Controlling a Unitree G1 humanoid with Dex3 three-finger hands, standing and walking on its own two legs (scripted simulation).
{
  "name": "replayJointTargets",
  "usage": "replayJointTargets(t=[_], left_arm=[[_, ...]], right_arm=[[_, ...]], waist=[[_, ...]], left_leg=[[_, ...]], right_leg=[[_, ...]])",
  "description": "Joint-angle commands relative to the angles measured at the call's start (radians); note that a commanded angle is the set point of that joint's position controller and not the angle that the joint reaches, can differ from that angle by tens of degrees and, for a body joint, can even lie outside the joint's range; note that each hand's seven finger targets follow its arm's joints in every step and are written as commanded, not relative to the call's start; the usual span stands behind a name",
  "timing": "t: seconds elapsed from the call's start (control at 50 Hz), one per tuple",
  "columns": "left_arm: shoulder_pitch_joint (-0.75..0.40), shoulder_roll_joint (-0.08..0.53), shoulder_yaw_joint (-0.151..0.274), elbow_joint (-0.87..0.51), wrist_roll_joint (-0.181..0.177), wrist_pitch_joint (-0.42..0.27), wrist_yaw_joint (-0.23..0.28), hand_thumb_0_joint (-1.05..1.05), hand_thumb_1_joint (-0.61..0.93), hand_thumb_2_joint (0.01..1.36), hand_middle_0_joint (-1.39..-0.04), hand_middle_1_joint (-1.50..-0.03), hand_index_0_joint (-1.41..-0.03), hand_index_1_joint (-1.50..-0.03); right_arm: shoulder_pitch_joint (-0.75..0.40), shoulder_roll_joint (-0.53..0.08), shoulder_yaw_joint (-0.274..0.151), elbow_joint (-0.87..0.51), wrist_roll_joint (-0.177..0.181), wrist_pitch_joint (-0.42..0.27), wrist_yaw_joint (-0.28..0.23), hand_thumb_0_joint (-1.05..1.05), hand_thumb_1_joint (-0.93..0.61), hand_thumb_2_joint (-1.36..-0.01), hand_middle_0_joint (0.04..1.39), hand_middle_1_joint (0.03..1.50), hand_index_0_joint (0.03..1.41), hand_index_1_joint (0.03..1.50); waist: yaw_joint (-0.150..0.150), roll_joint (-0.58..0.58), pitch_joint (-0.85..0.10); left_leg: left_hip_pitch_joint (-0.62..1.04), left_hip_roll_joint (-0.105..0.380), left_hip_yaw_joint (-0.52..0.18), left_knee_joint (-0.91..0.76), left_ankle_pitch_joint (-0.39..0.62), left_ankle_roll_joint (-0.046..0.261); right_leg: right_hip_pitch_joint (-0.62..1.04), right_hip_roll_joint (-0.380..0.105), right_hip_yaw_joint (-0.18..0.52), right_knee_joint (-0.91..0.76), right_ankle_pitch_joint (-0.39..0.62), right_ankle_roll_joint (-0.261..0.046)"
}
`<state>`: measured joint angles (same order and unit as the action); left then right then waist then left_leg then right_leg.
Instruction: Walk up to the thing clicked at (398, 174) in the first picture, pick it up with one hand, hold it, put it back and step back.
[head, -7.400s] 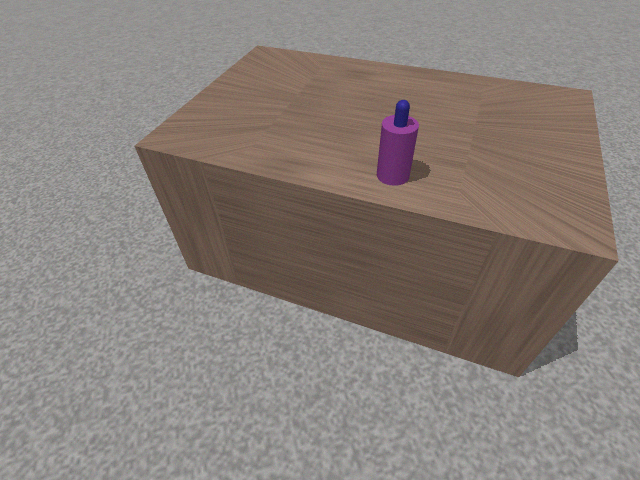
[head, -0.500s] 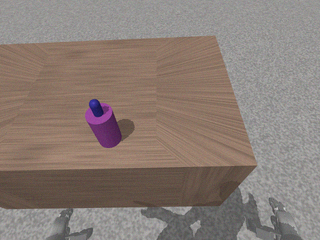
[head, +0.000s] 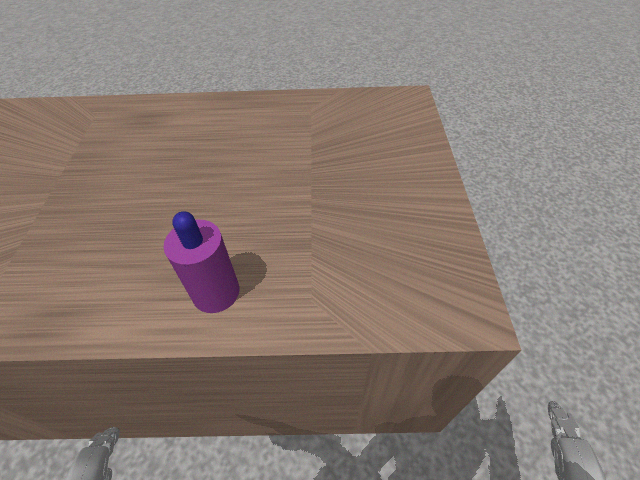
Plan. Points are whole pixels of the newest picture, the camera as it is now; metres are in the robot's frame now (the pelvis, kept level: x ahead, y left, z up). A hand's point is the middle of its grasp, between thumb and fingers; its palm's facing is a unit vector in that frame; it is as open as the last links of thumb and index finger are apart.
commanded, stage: go down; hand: left
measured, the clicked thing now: (200, 258) +0.47 +0.21 -0.04
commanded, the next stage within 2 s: none
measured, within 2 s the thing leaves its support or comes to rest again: neither
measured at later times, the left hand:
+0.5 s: hand out of the picture +0.16 +0.27 -0.10, palm faces +0.09 -0.94 -0.32, open 17.4 cm
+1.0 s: hand out of the picture +0.15 +0.29 -0.09, palm faces +0.13 -0.93 -0.33, open 17.4 cm
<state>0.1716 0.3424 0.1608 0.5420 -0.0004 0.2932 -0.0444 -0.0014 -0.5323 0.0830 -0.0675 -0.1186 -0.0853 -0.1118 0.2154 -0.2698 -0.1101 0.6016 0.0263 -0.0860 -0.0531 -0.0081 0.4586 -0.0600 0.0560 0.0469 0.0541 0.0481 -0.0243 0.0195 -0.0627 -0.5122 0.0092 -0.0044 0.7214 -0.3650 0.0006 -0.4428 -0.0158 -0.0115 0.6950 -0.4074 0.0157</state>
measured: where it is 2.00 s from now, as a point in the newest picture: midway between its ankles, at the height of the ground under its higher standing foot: outside the picture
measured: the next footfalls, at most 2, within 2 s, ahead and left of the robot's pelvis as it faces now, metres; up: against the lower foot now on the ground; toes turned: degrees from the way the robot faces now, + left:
none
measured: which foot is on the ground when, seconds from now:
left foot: down 0.00-1.00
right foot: down 0.00-1.00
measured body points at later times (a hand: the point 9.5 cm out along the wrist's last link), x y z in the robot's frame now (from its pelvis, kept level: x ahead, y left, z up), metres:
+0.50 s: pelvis +0.01 +0.00 -0.02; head +0.05 +0.00 +0.43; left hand +0.16 +0.32 -0.08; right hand +0.16 -0.27 -0.08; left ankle -0.01 +0.12 -0.72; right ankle -0.04 -0.13 -0.72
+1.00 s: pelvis -0.01 +0.00 -0.03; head +0.03 +0.00 +0.42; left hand +0.14 +0.34 -0.06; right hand +0.14 -0.26 -0.07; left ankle -0.01 +0.12 -0.72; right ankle -0.04 -0.13 -0.72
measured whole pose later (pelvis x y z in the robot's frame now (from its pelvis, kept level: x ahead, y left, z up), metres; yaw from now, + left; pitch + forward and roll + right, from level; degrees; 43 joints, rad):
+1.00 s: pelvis -0.01 +0.00 -0.03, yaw +1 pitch +12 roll -1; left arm 0.36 0.42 0.28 0.17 -0.05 0.42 -0.15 -0.01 -0.55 0.09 -0.05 -0.10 -0.06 -0.10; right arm 0.45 -0.23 -0.04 0.22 0.03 -0.08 -0.09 -0.01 0.51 -0.05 0.06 0.05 0.05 0.05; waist -0.02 0.02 -0.16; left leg -0.71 0.01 -0.03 0.96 -0.46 -0.01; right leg -0.63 -0.01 -0.03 0.93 -0.52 0.01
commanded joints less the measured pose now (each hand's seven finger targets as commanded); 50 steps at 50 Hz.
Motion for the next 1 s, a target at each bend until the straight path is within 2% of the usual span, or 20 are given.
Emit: replayJointTargets(t=[0.0,0.04,0.06,0.1,0.16,0.18,0.24,0.32,0.34,0.36,0.42,0.5,0.56,0.6,0.72,0.78,0.88,0.92,0.94,0.98], left_arm=[[0.014,0.236,0.089,-0.157,0.006,0.019,-0.004,0.0,-0.604,0.058,-0.056,-0.112,-0.079,-0.097],[-0.06,0.233,0.077,-0.251,0.006,0.023,-0.015,0.0,-0.578,0.058,-0.052,-0.105,-0.071,-0.092],[-0.011,0.226,0.086,-0.201,0.007,0.032,-0.017,0.0,-0.575,0.055,-0.053,-0.104,-0.074,-0.089],[0.039,0.237,0.105,-0.177,0.011,0.042,-0.017,0.0,-0.598,0.057,-0.05,-0.107,-0.071,-0.093],[0.018,0.237,0.1,-0.276,0.01,0.041,-0.031,0.0,-0.548,0.065,-0.048,-0.095,-0.062,-0.086],[0.03,0.248,0.112,-0.261,0.007,0.045,-0.034,0.0,-0.556,0.071,-0.047,-0.099,-0.061,-0.09],[0.011,0.254,0.128,-0.329,0.004,0.037,-0.032,0.0,-0.573,0.077,-0.046,-0.1,-0.058,-0.093],[0.09,0.233,0.129,-0.3,-0.003,0.054,-0.04,0.0,-0.581,0.084,-0.053,-0.103,-0.059,-0.103],[0.076,0.256,0.145,-0.365,-0.005,0.055,-0.041,0.0,-0.578,0.083,-0.052,-0.097,-0.056,-0.099],[0.125,0.24,0.144,-0.296,-0.002,0.068,-0.045,0.0,-0.585,0.078,-0.05,-0.097,-0.057,-0.096],[0.088,0.268,0.157,-0.393,-0.007,0.074,-0.055,0.0,-0.572,0.074,-0.047,-0.094,-0.058,-0.089],[0.086,0.287,0.177,-0.407,-0.005,0.086,-0.06,0.0,-0.567,0.086,-0.044,-0.101,-0.055,-0.097],[0.121,0.256,0.163,-0.405,-0.012,0.093,-0.068,0.0,-0.569,0.08,-0.046,-0.1,-0.056,-0.095],[0.131,0.277,0.187,-0.442,-0.016,0.093,-0.072,0.0,-0.56,0.076,-0.044,-0.091,-0.051,-0.089],[0.132,0.291,0.207,-0.508,-0.027,0.089,-0.078,0.0,-0.569,0.084,-0.044,-0.099,-0.052,-0.097],[0.154,0.282,0.205,-0.499,-0.03,0.093,-0.083,0.0,-0.546,0.092,-0.046,-0.097,-0.047,-0.1],[0.153,0.315,0.237,-0.534,-0.043,0.094,-0.092,0.0,-0.561,0.084,-0.044,-0.096,-0.05,-0.095],[0.173,0.323,0.248,-0.516,-0.045,0.096,-0.098,0.0,-0.574,0.079,-0.049,-0.099,-0.053,-0.099],[0.137,0.323,0.234,-0.543,-0.042,0.092,-0.101,0.0,-0.578,0.084,-0.048,-0.104,-0.052,-0.105],[0.051,0.379,0.27,-0.563,-0.046,0.077,-0.104,0.0,-0.586,0.082,-0.05,-0.102,-0.052,-0.104]], right_arm=[[0.026,-0.163,-0.064,-0.145,0.009,-0.04,-0.01,0.0,0.536,-0.041,0.05,0.05,0.051,0.05],[0.031,-0.139,-0.048,-0.169,0.011,-0.039,-0.006,0.0,0.533,-0.042,0.05,0.05,0.051,0.05],[0.043,-0.15,-0.063,-0.191,0.012,-0.043,-0.006,0.0,0.537,-0.042,0.05,0.05,0.051,0.05],[0.034,-0.167,-0.076,-0.219,0.01,-0.046,-0.008,0.0,0.533,-0.043,0.05,0.05,0.051,0.05],[0.051,-0.155,-0.069,-0.261,0.007,-0.047,-0.006,0.0,0.532,-0.045,0.05,0.05,0.05,0.05],[0.065,-0.171,-0.08,-0.262,0.008,-0.049,-0.009,0.0,0.537,-0.044,0.05,0.05,0.05,0.05],[0.071,-0.139,-0.053,-0.296,0.004,-0.059,-0.008,0.0,0.531,-0.046,0.05,0.05,0.051,0.05],[0.103,-0.137,-0.053,-0.322,0.006,-0.053,-0.009,0.0,0.524,-0.049,0.05,0.05,0.05,0.05],[0.1,-0.123,-0.039,-0.332,0.006,-0.051,-0.009,0.0,0.52,-0.051,0.05,0.05,0.05,0.05],[0.104,-0.137,-0.054,-0.353,0.006,-0.05,-0.01,0.0,0.518,-0.051,0.05,0.05,0.05,0.05],[0.143,-0.134,-0.055,-0.36,0.004,-0.041,-0.01,0.0,0.531,-0.048,0.05,0.05,0.05,0.05],[0.131,-0.129,-0.05,-0.41,0.007,-0.041,-0.014,0.0,0.532,-0.048,0.05,0.05,0.05,0.05],[0.156,-0.113,-0.035,-0.424,0.008,-0.043,-0.018,0.0,0.531,-0.049,0.05,0.05,0.05,0.05],[0.164,-0.119,-0.04,-0.465,0.007,-0.046,-0.021,0.0,0.525,-0.051,0.05,0.05,0.05,0.05],[0.188,-0.107,-0.024,-0.503,0.008,-0.049,-0.034,0.0,0.528,-0.051,0.05,0.05,0.05,0.05],[0.209,-0.102,-0.014,-0.531,0.006,-0.049,-0.038,0.0,0.52,-0.054,0.05,0.05,0.05,0.05],[0.214,-0.087,0.007,-0.533,0.008,-0.051,-0.048,0.0,0.524,-0.053,0.05,0.05,0.05,0.05],[0.227,-0.097,0.0,-0.539,0.006,-0.052,-0.056,0.0,0.517,-0.054,0.05,0.05,0.05,0.05],[0.223,-0.094,0.002,-0.552,0.008,-0.054,-0.056,0.0,0.513,-0.055,0.05,0.05,0.05,0.05],[0.223,-0.092,0.006,-0.54,0.008,-0.062,-0.064,0.0,0.514,-0.056,0.05,0.05,0.05,0.05]], waist=[[0.009,0.021,-0.155],[0.006,0.03,-0.177],[-0.008,0.011,-0.166],[0.001,-0.005,-0.155],[0.006,0.033,-0.246],[-0.001,0.032,-0.237],[0.008,0.027,-0.266],[0.005,0.03,-0.228],[0.023,0.038,-0.241],[0.007,0.022,-0.22],[0.006,0.04,-0.221],[0.009,0.028,-0.182],[0.005,0.054,-0.161],[0.01,0.039,-0.211],[0.017,0.048,-0.208],[0.006,0.047,-0.204],[0.024,0.052,-0.175],[0.016,0.047,-0.19],[0.006,0.046,-0.185],[-0.001,0.055,-0.184]], left_leg=[[0.13,-0.008,0.008,-0.071,0.307,0.005],[0.134,-0.007,0.006,-0.055,0.331,0.005],[0.126,-0.007,0.008,-0.049,0.324,0.007],[0.109,-0.009,0.008,-0.037,0.325,0.009],[0.164,0.001,-0.004,0.002,0.457,0.008],[0.16,0.001,-0.004,0.01,0.469,0.008],[0.154,-0.002,-0.006,0.032,0.48,0.012],[0.109,-0.004,-0.007,0.034,0.405,0.01],[0.107,-0.008,-0.005,0.039,0.404,0.011],[0.093,-0.007,-0.004,0.038,0.381,0.01],[0.086,-0.006,-0.005,0.046,0.367,0.008],[0.033,-0.011,-0.002,0.05,0.275,0.008],[0.013,-0.01,-0.005,0.046,0.216,0.004],[0.022,-0.01,-0.007,0.063,0.253,0.007],[-0.002,-0.011,-0.007,0.08,0.217,0.005],[-0.009,-0.006,-0.014,0.086,0.232,0.004],[-0.053,-0.017,-0.005,0.093,0.143,0.007],[-0.048,-0.017,-0.001,0.109,0.167,0.01],[-0.048,-0.017,-0.001,0.109,0.16,0.01],[-0.054,-0.017,-0.002,0.117,0.137,0.013]], right_leg=[[0.027,0.022,-0.033,-0.07,0.311,-0.025],[0.014,0.022,-0.032,-0.057,0.334,-0.023],[0.009,0.022,-0.032,-0.053,0.332,-0.021],[0.004,0.018,-0.03,-0.044,0.336,-0.018],[0.011,0.019,-0.03,-0.006,0.419,-0.016],[0.003,0.02,-0.03,-0.002,0.427,-0.014],[0.013,0.015,-0.024,0.015,0.46,-0.008],[-0.013,0.018,-0.028,0.026,0.386,-0.014],[-0.014,0.016,-0.028,0.026,0.389,-0.013],[-0.027,0.018,-0.029,0.028,0.368,-0.013],[-0.054,0.02,-0.033,0.037,0.345,-0.014],[-0.094,0.018,-0.03,0.041,0.268,-0.014],[-0.112,0.021,-0.033,0.052,0.206,-0.021],[-0.098,0.021,-0.034,0.065,0.24,-0.019],[-0.128,0.02,-0.033,0.088,0.206,-0.019],[-0.142,0.024,-0.036,0.102,0.206,-0.021],[-0.16,0.018,-0.032,0.092,0.142,-0.018],[-0.163,0.016,-0.028,0.095,0.171,-0.014],[-0.172,0.016,-0.025,0.096,0.171,-0.014],[-0.185,0.012,-0.02,0.096,0.154,-0.011]])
